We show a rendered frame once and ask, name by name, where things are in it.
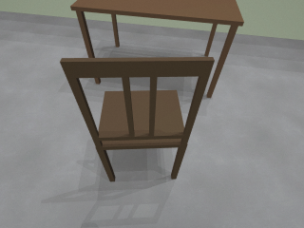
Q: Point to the chair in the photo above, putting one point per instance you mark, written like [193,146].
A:
[139,119]

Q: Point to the table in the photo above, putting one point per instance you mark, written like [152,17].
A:
[216,12]

